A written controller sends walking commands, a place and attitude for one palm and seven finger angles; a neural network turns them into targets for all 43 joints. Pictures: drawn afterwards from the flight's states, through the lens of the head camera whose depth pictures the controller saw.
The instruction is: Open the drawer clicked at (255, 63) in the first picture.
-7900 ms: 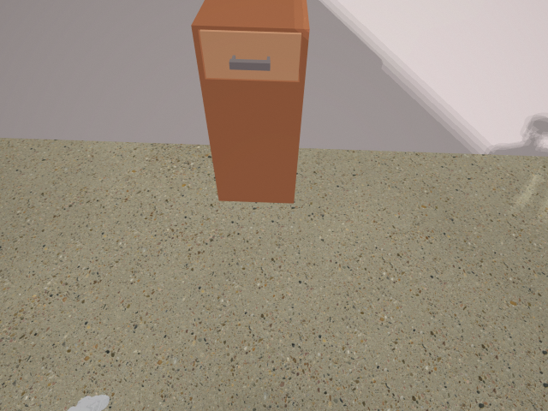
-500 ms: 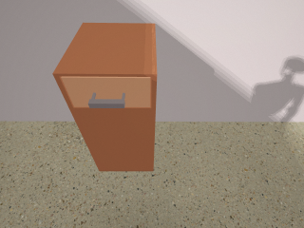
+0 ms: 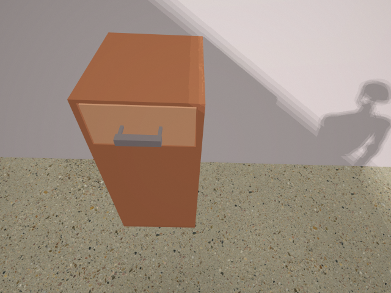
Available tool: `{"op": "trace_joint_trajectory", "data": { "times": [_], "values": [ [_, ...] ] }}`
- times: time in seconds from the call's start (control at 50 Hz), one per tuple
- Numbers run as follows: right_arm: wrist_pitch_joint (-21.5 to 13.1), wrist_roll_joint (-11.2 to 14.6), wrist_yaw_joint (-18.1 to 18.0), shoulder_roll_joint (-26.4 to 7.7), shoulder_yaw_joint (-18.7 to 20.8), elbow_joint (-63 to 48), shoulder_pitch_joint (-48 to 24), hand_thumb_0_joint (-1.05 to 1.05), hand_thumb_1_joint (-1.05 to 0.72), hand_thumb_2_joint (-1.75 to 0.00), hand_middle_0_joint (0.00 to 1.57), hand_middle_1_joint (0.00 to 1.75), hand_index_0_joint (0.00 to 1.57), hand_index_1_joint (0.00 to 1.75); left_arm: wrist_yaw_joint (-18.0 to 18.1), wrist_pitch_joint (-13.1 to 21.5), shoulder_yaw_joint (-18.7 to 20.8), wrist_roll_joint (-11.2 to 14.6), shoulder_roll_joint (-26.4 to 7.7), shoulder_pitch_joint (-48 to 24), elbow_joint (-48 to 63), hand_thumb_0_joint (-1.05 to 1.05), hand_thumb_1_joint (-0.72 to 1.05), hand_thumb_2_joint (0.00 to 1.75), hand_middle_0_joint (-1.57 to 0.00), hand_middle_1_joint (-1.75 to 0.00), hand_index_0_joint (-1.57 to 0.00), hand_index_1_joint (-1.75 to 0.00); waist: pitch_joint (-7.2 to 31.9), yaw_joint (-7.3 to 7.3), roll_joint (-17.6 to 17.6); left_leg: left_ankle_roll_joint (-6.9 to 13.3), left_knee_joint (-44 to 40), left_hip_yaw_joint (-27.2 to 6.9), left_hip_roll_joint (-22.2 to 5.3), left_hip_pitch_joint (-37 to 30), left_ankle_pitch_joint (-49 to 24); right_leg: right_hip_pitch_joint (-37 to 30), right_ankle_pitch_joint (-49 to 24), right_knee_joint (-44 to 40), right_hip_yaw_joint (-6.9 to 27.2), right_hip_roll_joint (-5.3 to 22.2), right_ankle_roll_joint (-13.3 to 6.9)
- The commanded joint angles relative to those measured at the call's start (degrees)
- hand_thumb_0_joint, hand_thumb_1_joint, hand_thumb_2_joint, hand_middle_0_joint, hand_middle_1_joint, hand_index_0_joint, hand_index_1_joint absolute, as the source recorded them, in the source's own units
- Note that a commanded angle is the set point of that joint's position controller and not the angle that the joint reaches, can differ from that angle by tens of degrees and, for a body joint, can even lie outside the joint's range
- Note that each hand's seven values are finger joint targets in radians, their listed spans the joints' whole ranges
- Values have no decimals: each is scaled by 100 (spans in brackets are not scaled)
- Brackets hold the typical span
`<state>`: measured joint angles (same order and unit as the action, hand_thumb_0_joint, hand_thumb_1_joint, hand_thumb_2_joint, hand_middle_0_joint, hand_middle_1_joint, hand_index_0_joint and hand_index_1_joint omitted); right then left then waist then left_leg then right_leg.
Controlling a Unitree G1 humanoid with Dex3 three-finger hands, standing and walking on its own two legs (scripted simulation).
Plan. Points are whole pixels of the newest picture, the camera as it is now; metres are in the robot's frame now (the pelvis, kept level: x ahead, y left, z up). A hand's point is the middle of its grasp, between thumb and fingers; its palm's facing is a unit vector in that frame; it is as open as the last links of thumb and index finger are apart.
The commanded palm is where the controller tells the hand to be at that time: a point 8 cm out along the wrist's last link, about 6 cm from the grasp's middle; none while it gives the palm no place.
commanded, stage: raise the hand with hooked fingers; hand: left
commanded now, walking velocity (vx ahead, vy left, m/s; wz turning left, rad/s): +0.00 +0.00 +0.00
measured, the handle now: (139, 134) +0.54 +0.20 -0.03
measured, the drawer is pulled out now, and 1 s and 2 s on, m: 0.00 0.00 0.00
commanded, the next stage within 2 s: move the hooked fingers above the handle in 1.94 s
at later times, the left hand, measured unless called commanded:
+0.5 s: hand (111, 288) +0.15 +0.18 -0.07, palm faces -0.03 -0.13 -0.99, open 8.8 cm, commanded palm +0.15 +0.21 +0.00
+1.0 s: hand (109, 218) +0.26 +0.19 +0.01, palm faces +0.08 -0.08 -0.99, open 11.8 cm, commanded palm +0.23 +0.20 +0.07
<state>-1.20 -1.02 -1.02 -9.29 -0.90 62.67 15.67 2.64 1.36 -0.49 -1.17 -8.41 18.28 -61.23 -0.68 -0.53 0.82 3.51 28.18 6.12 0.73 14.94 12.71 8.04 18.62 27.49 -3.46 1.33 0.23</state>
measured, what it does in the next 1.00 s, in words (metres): stands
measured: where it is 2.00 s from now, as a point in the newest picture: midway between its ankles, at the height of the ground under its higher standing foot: outside the picture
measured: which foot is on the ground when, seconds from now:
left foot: down 0.00-1.00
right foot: down 0.00-1.00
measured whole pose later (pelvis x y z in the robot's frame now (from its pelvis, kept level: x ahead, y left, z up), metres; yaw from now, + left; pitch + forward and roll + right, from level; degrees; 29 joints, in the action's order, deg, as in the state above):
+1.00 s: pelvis +0.01 -0.04 -0.03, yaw -3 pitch +9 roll +2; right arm 4.7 -2.6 -1.0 -15.3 2.1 35.6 8.3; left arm 21.6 2.0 0.9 -55.6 -23.0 17.8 1.5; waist 6.1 2.8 -2.9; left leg -0.4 42.4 -1.6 1.6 31.5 19.9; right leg 28.5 25.4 45.3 0.7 -4.0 -4.6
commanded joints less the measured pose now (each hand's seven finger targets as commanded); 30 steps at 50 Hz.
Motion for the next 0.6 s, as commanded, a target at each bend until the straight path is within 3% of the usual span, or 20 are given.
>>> {"op": "trace_joint_trajectory", "data": {
  "times": [0.0,0.02,0.04,0.06,0.08,0.1,0.12,0.14,0.16,0.18,0.2,0.22,0.24,0.28,0.34,0.38,0.44,0.48,0.56,0.58],
  "values": [
    [-74,33,-39,-504,80,-95,318,0,-90,-90,20,30,20,30,0,26,73,20,-462,499,52,0,90,90,-20,-30,-20,-30,-198,41,-97,1,-619,-788,-730,-376,-913,384,-973,-519,415,455,-191],
    [-73,77,-18,-725,104,-501,-60,0,-90,-90,20,30,20,30,202,73,44,-57,-602,586,-16,0,90,90,-20,-30,-20,-30,-645,135,-3,-147,273,-844,-807,2,-1596,757,-1727,-740,717,573,-167],
    [-875,405,-160,-1576,252,-2671,28,0,-90,-90,20,30,20,30,358,902,-47,-804,-2302,-3706,8904,0,88,89,-20,-32,-20,-32,2274,-407,-1830,-111,-329,-756,-253,-1867,-1984,918,-1807,117,483,-65,-370],
    [-1452,314,-406,-1158,125,-2203,-327,0,-90,-90,20,30,20,30,792,526,148,-926,-2055,-1165,7521,0,85,88,-20,-33,-20,-33,2368,134,-2442,-452,-465,-1113,-677,-2465,-2375,1327,-465,914,24,-37,-373],
    [-1654,393,-419,-937,266,-2132,-378,0,-90,-90,20,30,20,30,1067,-337,-288,-839,-1050,481,6857,0,83,87,-21,-34,-21,-34,1525,20,-1841,-655,-965,-1351,-657,-1520,-1337,1983,475,1472,-45,-177,-209],
    [-1723,465,-413,-749,206,-2165,-373,0,-90,-90,20,30,20,30,1093,-620,-949,-1105,-197,746,6467,0,81,86,-21,-36,-21,-36,703,-45,-1295,-448,-855,-1227,-591,-872,-904,2141,453,1378,45,-130,-185],
    [-1760,355,-364,-1009,261,-2520,-551,0,-90,-90,20,30,20,30,1254,-563,-941,-1524,-580,49,7089,0,78,85,-21,-37,-21,-37,241,-129,-905,-352,-619,-1207,-491,-259,-5,2185,416,1041,4,-141,-222],
    [-1705,218,-360,-1201,292,-2640,-577,0,-90,-90,20,30,20,30,1473,-545,-751,-2206,-1000,92,6972,0,76,84,-21,-39,-21,-39,387,-195,-505,-265,-342,-1208,-403,115,729,2285,363,764,29,-212,-267],
    [-1595,100,-341,-1208,267,-2876,-631,0,-90,-90,20,30,20,30,1627,-564,-845,-2806,-950,404,6627,0,74,83,-21,-40,-21,-40,403,-155,-122,-206,-34,-1185,-245,474,1014,2372,404,610,91,-258,-313],
    [-1456,44,-269,-1244,346,-3100,-700,0,-90,-90,20,30,20,30,1799,-567,-720,-3438,-1056,540,6367,0,71,82,-21,-42,-21,-42,695,-44,-24,-193,314,-1062,-108,588,667,2376,387,631,317,-341,-368],
    [-1234,-86,-213,-1201,390,-3226,-828,0,-90,-90,20,30,20,30,1978,-551,-726,-4126,-1013,892,5973,0,69,81,-22,-43,-22,-43,774,121,761,-231,571,-945,-84,926,615,2595,810,714,329,-373,-380],
    [-1019,-151,-139,-1178,425,-3385,-1024,0,-90,-90,20,30,20,30,2097,-507,-981,-4637,-671,1253,5617,0,67,80,-22,-45,-22,-45,394,230,1305,-237,772,-832,-24,1355,664,2927,1111,756,452,-409,-397],
    [-801,-172,-35,-1182,454,-3528,-1173,0,-90,-90,20,30,20,30,2164,-448,-1076,-5062,-497,1552,5395,0,64,79,-22,-47,-22,-47,271,371,1454,-237,902,-758,17,1578,740,3036,1229,790,538,-378,-425],
    [-360,-148,156,-1144,496,-3773,-1437,0,-90,-90,20,30,20,30,2247,-277,-748,-5654,-778,1724,5602,0,60,77,-22,-50,-22,-50,657,725,1328,-231,1067,-650,101,1706,373,2644,671,882,895,-317,-523],
    [79,-137,225,-999,410,-4074,-1646,0,-90,-90,20,30,20,30,2460,-103,128,-6118,-1723,1276,6322,0,53,74,-23,-54,-23,-54,1276,962,645,-226,1272,-515,188,1832,62,2256,-28,1206,1094,-238,-516],
    [266,-191,208,-938,384,-4139,-1671,0,-90,-90,20,30,20,30,2682,-4,499,-6326,-2125,754,6811,0,48,72,-23,-57,-23,-57,1576,962,271,-216,1508,-516,277,1732,-102,2257,-248,1286,1348,-254,-508],
    [431,-265,148,-884,397,-4182,-1698,0,-90,-90,20,30,20,30,2917,48,453,-6277,-2129,-397,7364,0,41,69,-24,-62,-24,-62,1838,620,-357,-148,1887,-564,286,1265,-125,2654,-267,1238,1610,-213,-492],
    [446,-337,72,-855,401,-4054,-1726,0,-90,-90,20,30,20,30,2952,139,526,-6165,-2276,-1144,7597,0,36,67,-24,-64,-24,-64,1907,341,-139,-93,2179,-658,277,1276,-32,2763,-264,1147,1755,-158,-418],
    [324,-311,-18,-909,377,-3915,-1764,0,-90,-90,20,30,20,30,2675,229,233,-5810,-2090,-1274,7333,0,27,63,-25,-70,-25,-70,1730,130,-288,-44,2229,-688,269,1368,57,2571,-562,1003,1686,-96,-300],
    [296,-287,-24,-888,358,-3911,-1781,0,-90,-90,20,30,20,30,2542,177,131,-5707,-2005,-1251,7303,0,25,62,-25,-72,-25,-72,1722,97,-124,-37,2190,-705,273,1396,46,2481,-638,941,1709,-90,-265]
  ]
}}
